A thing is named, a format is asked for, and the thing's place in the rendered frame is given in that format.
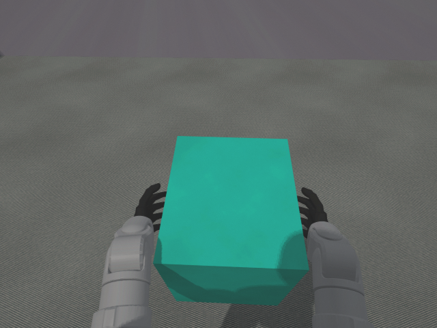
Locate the carton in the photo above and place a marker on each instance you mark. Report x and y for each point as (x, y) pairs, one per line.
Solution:
(231, 230)

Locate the right robot forearm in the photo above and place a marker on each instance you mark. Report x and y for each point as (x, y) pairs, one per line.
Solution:
(337, 279)

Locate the robot left hand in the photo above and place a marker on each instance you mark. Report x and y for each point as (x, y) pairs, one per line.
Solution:
(146, 205)

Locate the robot right hand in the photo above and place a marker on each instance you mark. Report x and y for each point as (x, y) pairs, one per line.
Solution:
(314, 211)

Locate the left robot forearm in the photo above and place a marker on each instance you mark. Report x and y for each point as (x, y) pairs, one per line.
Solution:
(126, 279)

